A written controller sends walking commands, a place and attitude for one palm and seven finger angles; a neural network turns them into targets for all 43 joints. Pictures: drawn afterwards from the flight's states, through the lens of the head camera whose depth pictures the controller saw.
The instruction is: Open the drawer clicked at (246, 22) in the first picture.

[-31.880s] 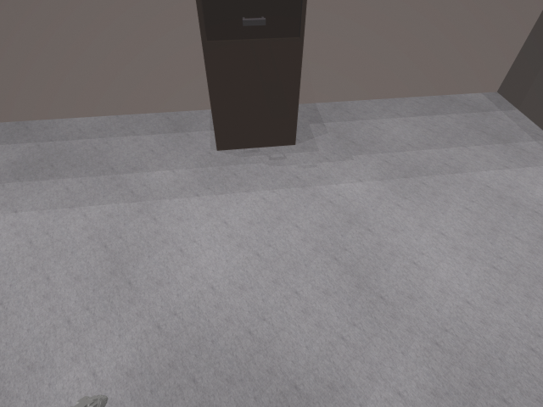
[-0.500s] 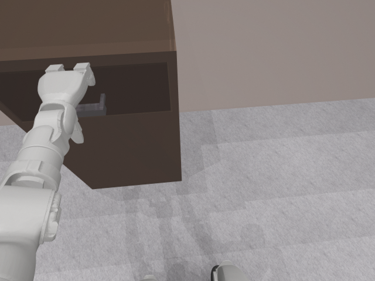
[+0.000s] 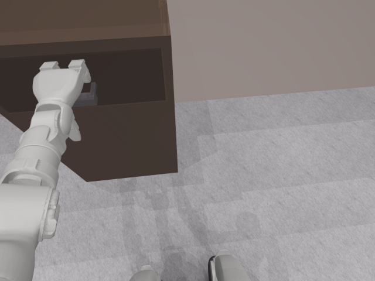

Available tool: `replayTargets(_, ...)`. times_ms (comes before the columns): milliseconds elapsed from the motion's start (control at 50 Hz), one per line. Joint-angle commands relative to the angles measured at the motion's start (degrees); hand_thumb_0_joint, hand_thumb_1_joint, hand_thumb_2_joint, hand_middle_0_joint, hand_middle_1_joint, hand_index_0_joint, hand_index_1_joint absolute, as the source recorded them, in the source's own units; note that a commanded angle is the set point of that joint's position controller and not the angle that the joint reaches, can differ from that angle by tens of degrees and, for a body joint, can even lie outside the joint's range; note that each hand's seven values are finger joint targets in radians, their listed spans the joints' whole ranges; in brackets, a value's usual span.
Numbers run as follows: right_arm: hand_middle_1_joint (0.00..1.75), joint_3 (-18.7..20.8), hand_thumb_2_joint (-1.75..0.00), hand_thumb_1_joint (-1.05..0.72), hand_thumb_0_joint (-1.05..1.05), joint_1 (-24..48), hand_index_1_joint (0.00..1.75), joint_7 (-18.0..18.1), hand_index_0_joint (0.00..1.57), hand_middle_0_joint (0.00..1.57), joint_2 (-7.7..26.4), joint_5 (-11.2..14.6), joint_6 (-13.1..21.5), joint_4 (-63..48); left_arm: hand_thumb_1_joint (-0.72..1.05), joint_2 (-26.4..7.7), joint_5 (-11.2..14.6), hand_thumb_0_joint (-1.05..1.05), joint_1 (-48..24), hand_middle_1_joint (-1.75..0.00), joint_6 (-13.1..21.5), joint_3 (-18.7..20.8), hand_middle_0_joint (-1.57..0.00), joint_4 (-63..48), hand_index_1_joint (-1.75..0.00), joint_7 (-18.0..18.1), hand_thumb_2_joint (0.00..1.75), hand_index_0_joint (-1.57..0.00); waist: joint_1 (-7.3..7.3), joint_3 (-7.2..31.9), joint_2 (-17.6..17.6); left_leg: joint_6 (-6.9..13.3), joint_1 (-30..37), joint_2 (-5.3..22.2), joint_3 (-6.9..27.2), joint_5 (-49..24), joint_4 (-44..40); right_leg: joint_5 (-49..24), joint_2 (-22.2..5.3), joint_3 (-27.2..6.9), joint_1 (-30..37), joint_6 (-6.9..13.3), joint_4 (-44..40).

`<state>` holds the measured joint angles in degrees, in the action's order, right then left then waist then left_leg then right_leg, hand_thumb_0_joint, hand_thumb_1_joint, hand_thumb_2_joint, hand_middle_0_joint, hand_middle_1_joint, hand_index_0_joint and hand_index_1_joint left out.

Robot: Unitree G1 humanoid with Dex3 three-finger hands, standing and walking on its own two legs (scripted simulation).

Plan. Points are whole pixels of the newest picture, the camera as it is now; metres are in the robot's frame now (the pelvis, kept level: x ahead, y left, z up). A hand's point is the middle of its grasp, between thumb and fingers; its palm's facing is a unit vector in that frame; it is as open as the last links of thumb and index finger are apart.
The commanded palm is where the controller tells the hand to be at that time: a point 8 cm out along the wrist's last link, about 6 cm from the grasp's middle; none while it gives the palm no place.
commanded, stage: lower the fingers behind the handle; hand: left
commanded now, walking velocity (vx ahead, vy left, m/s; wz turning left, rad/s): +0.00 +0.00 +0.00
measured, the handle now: (75, 93) +0.55 +0.24 +0.00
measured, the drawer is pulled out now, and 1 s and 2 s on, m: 0.00 0.00 0.00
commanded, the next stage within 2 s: lift the hand off the handle in 1.06 s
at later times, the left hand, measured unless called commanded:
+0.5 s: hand (69, 109) +0.50 +0.25 +0.01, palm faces -0.02 +0.02 -1.00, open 13.8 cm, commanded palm +0.48 +0.24 +0.04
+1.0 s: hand (69, 110) +0.50 +0.24 +0.01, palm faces -0.04 +0.05 -1.00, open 13.8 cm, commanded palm +0.48 +0.24 +0.03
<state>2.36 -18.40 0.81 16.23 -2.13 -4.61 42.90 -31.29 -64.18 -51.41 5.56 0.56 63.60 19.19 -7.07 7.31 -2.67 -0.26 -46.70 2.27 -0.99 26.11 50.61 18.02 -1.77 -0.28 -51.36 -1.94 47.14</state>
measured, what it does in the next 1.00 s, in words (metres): stands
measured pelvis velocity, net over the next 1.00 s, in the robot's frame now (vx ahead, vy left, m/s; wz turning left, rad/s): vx -0.03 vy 0.00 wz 0.01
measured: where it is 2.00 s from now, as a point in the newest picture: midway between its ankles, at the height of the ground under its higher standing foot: outside the picture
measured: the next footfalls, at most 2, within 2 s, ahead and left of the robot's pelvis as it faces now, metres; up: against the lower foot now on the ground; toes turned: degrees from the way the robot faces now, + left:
none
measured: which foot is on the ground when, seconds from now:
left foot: down 0.00-1.00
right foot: down 0.00-1.00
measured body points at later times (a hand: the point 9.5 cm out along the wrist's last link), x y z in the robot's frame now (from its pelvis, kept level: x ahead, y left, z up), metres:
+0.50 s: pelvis -0.02 +0.01 -0.02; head +0.12 +0.01 +0.41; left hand +0.49 +0.24 +0.07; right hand -0.02 -0.27 -0.15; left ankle -0.03 +0.12 -0.69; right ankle +0.03 -0.14 -0.69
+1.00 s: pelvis -0.03 +0.00 -0.03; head +0.11 +0.00 +0.40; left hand +0.49 +0.24 +0.07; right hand -0.03 -0.28 -0.16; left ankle -0.03 +0.12 -0.69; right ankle +0.03 -0.14 -0.69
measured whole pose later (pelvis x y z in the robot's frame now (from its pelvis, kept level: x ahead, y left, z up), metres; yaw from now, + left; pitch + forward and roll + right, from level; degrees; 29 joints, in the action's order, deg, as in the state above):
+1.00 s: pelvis -0.03 +0.00 -0.03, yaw +1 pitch +25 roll -1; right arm 1.2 -19.0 1.7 15.8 -1.9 -2.6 41.8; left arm -34.3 -63.7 -56.9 3.1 -1.9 65.4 17.4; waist -8.2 8.0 -3.0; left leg 0.0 -58.6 1.8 -0.1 28.1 61.4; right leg 19.5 -2.2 -0.1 -62.6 -2.1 56.8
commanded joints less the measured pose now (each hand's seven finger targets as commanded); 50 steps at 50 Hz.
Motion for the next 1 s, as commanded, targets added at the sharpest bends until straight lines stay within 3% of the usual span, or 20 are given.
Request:
replayTargets(0,0.30,2.9,-0.90,-0.90,0.00,-9.7,0.30,0.7,0.20,0.20,9.7,0.3,0.3,-2.5,-0.50,-19.0,0.6,0.00,-21.9,-1.20,-3.4,4.4,-0.30,-5.9,-1.20,0.1,0.30,-0.30,-0.74,25.6,1.1,2.1,7.6,-3.7,-1.3,-21.7,-4.9,-18.3,3.6,1.3,20.5,2.6,-3.0)
replayTargets(60,0.30,2.6,-0.90,-0.90,0.00,-9.1,0.30,1.2,0.20,0.20,9.6,0.6,0.4,-3.2,-0.50,-17.2,0.3,0.00,-21.4,-1.20,-3.5,2.3,-0.30,-4.5,-1.20,-0.6,0.30,-0.30,-1.32,22.3,1.4,2.0,5.8,-3.6,-1.3,-18.1,-5.1,-14.9,3.4,1.5,18.0,2.5,-3.2)
replayTargets(160,0.30,3.0,-0.90,-0.90,0.00,-9.6,0.30,1.8,0.20,0.20,9.0,0.1,1.7,-3.8,-0.50,-17.3,0.2,0.00,-24.1,-1.20,1.0,2.5,-0.30,-9.4,-1.20,-1.7,0.30,-0.30,-1.89,26.1,-1.3,2.2,6.6,-3.4,-0.9,-18.1,-2.4,-14.3,3.4,1.1,15.9,2.6,-1.3)
replayTargets(200,0.30,3.0,-0.90,-0.90,0.00,-10.1,0.30,1.6,0.20,0.20,9.3,0.0,1.7,-3.3,-0.50,-18.7,0.4,0.00,-23.0,-1.20,1.6,3.9,-0.30,-8.0,-1.20,-1.5,0.30,-0.30,-1.83,27.0,-0.1,2.1,5.7,-3.3,-0.4,-18.3,-1.5,-13.8,3.6,1.3,14.7,2.8,-0.1)
replayTargets(220,0.30,3.0,-0.90,-0.90,0.00,-10.3,0.30,1.7,0.20,0.20,8.9,-0.1,2.0,-3.2,-0.50,-16.3,0.1,0.00,-22.4,-1.20,1.6,2.1,-0.30,-6.5,-1.20,-1.2,0.30,-0.30,-2.28,25.2,-0.8,2.1,4.7,-3.3,-0.5,-18.0,-1.2,-13.3,3.4,1.5,13.3,2.7,0.0)
replayTargets(280,0.30,3.1,-0.90,-0.90,0.00,-10.7,0.30,1.2,0.20,0.20,9.4,-0.1,1.8,-3.1,-0.50,-17.5,0.1,0.00,-21.3,-1.20,1.1,3.7,-0.30,-7.0,-1.20,-0.2,0.30,-0.30,-1.36,26.5,-1.0,1.8,4.6,-3.2,-0.1,-18.6,-0.7,-12.8,3.7,1.9,12.3,3.0,1.1)
replayTargets(320,0.30,3.2,-0.90,-0.90,0.00,-10.8,0.30,0.9,0.20,0.20,9.2,-0.4,1.7,-2.7,-0.50,-15.8,-0.3,0.00,-21.8,-1.20,0.5,2.6,-0.30,-6.9,-1.20,0.5,0.30,-0.30,-1.46,27.0,-2.6,1.6,5.4,-3.1,-0.1,-20.1,-0.3,-13.2,3.7,2.1,11.4,3.1,1.4)
replayTargets(360,0.30,3.2,-0.90,-0.90,0.00,-10.6,0.30,0.7,0.20,0.20,9.3,-0.2,1.7,-2.6,-0.50,-14.2,0.0,0.00,-21.1,-1.20,-0.8,1.5,-0.30,-5.3,-1.20,0.9,0.30,-0.30,-2.04,25.4,-1.3,1.7,4.8,-3.0,0.1,-18.8,-0.3,-11.8,3.8,2.4,10.3,3.1,1.2)
replayTargets(400,0.30,3.0,-0.90,-0.90,0.00,-10.6,0.30,0.6,0.20,0.20,9.8,-0.1,1.4,-2.2,-0.50,-16.3,0.5,0.00,-22.6,-1.20,-2.0,2.7,-0.30,-4.1,-1.20,0.9,0.30,-0.30,-2.37,24.7,0.8,1.9,3.0,-3.0,0.3,-16.5,-0.4,-10.4,3.8,2.2,10.5,3.0,1.1)
replayTargets(480,0.30,2.5,-0.90,-0.90,0.00,-10.7,0.30,0.9,0.20,0.20,9.8,0.2,1.4,-2.5,-0.50,-15.3,0.4,0.00,-21.9,-1.20,-3.5,1.1,-0.30,-2.2,-1.20,-0.4,0.30,-0.30,-2.67,23.8,0.2,2.0,2.0,-3.1,0.2,-14.3,-0.7,-8.8,3.7,2.4,9.7,3.0,1.2)
replayTargets(600,0.30,2.3,-0.90,-0.90,0.00,-10.9,0.30,1.1,0.20,0.20,9.8,0.3,1.6,-3.2,-0.50,-15.0,0.9,0.00,-19.9,-1.20,-2.6,1.1,-0.30,-1.6,-1.20,-2.8,0.30,-0.30,-2.42,23.5,1.7,2.1,0.4,-2.9,0.4,-13.4,0.4,-8.1,3.6,2.4,8.5,3.1,2.5)
replayTargets(660,0.30,2.4,-0.90,-0.90,0.00,-10.8,0.30,1.4,0.20,0.20,9.4,0.3,2.2,-3.5,-0.50,-12.0,0.7,0.00,-20.0,-1.20,-1.9,-1.1,-0.30,-1.8,-1.20,-2.9,0.30,-0.30,-3.07,21.3,1.5,2.1,-0.9,-2.8,0.4,-11.3,0.9,-5.9,3.6,2.8,6.1,3.0,2.8)
replayTargets(700,0.30,2.8,-0.90,-0.90,0.00,-11.1,0.30,1.3,0.20,0.20,9.5,0.3,2.1,-3.4,-0.50,-14.1,0.9,0.00,-20.9,-1.20,-1.3,0.9,-0.30,-4.1,-1.20,-2.8,0.30,-0.30,-2.58,24.6,1.0,2.1,0.2,-2.8,0.4,-13.0,1.6,-7.4,3.6,2.4,7.0,3.1,3.5)
replayTargets(740,0.30,2.9,-0.90,-0.90,0.00,-11.5,0.30,1.3,0.20,0.20,9.1,0.4,2.4,-3.5,-0.50,-11.4,0.9,0.00,-21.9,-1.20,-1.4,-1.3,-0.30,-4.6,-1.20,-2.6,0.30,-0.30,-3.30,24.2,-0.3,1.8,0.9,-2.7,0.7,-12.4,1.4,-6.4,3.7,2.7,5.5,3.1,3.3)
replayTargets(800,0.30,2.9,-0.90,-0.90,0.00,-11.4,0.30,1.4,0.20,0.20,9.4,0.4,2.4,-3.0,-0.50,-13.0,1.2,0.00,-22.5,-1.20,-1.6,0.1,-0.30,-4.7,-1.20,-2.2,0.30,-0.30,-3.27,25.2,1.6,2.0,0.4,-2.7,0.8,-12.4,1.8,-6.7,3.6,2.5,6.3,3.0,3.5)
replayTargets(820,0.30,2.7,-0.90,-0.90,0.00,-11.3,0.30,1.5,0.20,0.20,8.9,0.3,2.7,-3.2,-0.50,-10.8,1.1,0.00,-22.7,-1.20,-1.8,-2.1,-0.30,-3.9,-1.20,-2.2,0.30,-0.30,-3.73,23.7,-0.1,2.0,0.1,-2.9,0.6,-11.8,1.6,-6.1,3.5,2.6,5.8,2.9,3.0)
replayTargets(900,0.30,2.4,-0.90,-0.90,0.00,-11.3,0.30,1.5,0.20,0.20,9.5,0.4,2.7,-2.5,-0.50,-14.1,1.2,0.00,-25.1,-1.20,-2.7,-0.1,-0.30,-3.1,-1.20,-2.1,0.30,-0.30,-3.96,23.2,0.9,2.2,-1.4,-2.9,0.9,-10.1,1.8,-4.8,3.5,2.4,5.4,2.9,3.2)
replayTargets(920,0.30,2.4,-0.90,-0.90,0.00,-11.5,0.30,1.8,0.20,0.20,9.2,0.4,2.9,-2.7,-0.50,-13.0,1.0,0.00,-25.6,-1.20,-2.7,-1.4,-0.30,-3.1,-1.20,-2.2,0.30,-0.30,-4.63,23.7,0.7,2.4,-1.6,-3.0,0.6,-10.2,2.1,-5.4,3.3,2.2,6.1,2.7,3.0)
replayTargets(940,0.30,2.4,-0.90,-0.90,0.00,-11.6,0.30,1.5,0.20,0.20,9.4,0.4,2.8,-2.7,-0.50,-14.9,1.3,0.00,-24.4,-1.20,-2.8,0.3,-0.30,-3.3,-1.20,-2.4,0.30,-0.30,-3.59,24.5,0.1,2.3,-1.8,-3.1,0.4,-10.5,2.2,-6.2,3.4,2.0,7.0,2.8,3.3)
replayTargets(980,0.30,2.2,-0.90,-0.90,0.00,-11.6,0.30,1.6,0.20,0.20,9.1,0.5,2.8,-3.2,-0.50,-13.9,1.3,0.00,-22.8,-1.20,-2.9,-0.5,-0.30,-3.1,-1.20,-3.0,0.30,-0.30,-3.50,25.2,0.6,2.3,-1.6,-3.2,0.2,-11.5,2.2,-7.5,3.4,2.1,8.2,2.7,3.3)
